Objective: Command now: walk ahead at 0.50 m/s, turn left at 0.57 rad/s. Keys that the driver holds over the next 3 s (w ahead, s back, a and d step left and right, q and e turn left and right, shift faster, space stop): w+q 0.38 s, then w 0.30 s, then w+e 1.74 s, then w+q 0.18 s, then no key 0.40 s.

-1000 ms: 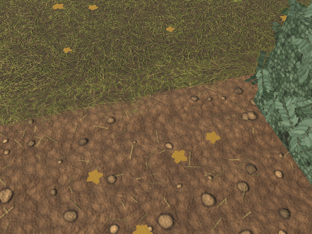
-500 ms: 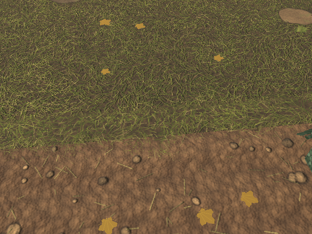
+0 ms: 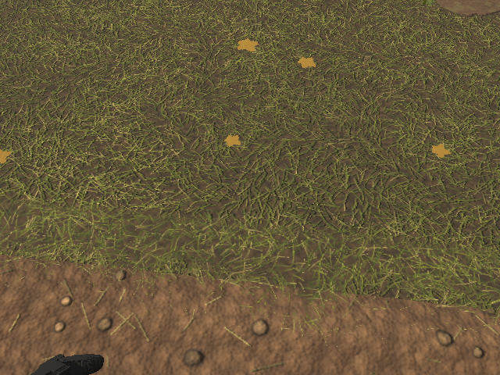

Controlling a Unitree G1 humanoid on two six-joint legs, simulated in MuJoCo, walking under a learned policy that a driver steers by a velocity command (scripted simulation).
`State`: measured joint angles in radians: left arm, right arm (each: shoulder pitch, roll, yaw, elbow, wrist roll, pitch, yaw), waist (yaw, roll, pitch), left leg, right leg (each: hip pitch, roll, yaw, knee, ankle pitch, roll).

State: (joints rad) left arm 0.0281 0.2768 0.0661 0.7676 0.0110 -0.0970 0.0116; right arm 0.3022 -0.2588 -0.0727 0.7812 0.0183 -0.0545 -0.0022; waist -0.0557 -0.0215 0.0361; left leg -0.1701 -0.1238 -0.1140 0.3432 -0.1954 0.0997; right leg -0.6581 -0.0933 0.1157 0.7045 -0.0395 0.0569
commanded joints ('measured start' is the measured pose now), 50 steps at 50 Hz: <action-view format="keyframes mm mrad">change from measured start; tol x32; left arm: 1 -88 50 4 -82 -12 -13 -8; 10 335 278 74 0 4 -34 -21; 50 122 50 3 25 -31 46 -34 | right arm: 1 12 -172 -45 -58 6 -7 -8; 50 -55 -130 -26 -48 -36 -61 -5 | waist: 1 -14 107 -44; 8 115 135 -162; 10 88 -364 -372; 30 136 -48 38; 36 -40 273 -452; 50 42 75 14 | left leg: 1 -116 197 -164 -89 138 116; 7 18 229 -314 118 128 78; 10 -534 16 -66 831 -427 -50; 12 -650 133 -59 963 -263 -71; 31 -444 173 136 232 67 -39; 34 80 109 169 158 127 37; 36 595 544 -571 44 31 248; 42 36 375 -61 -161 154 114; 50 49 344 207 -231 273 68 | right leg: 1 179 84 -66 -138 149 6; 8 527 37 -6 -269 -24 -109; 10 1026 -338 664 -371 -345 -330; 16 564 -153 149 -505 -145 -220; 33 709 -163 -194 -287 578 -183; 37 -75 63 -4 614 -538 -81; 50 -26 -21 -35 119 130 -48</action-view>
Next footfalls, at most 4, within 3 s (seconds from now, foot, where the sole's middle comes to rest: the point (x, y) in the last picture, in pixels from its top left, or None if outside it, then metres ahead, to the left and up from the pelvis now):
0.16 right None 0.28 -0.15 -0.78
0.68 left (170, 371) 0.48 0.19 -0.78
1.24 right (228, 251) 0.83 0.03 -0.78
1.70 left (170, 179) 1.12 0.22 -0.78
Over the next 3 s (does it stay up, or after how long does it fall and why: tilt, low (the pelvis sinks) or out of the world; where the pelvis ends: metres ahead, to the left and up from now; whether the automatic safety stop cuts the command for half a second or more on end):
stays up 1.52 -0.14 -0.01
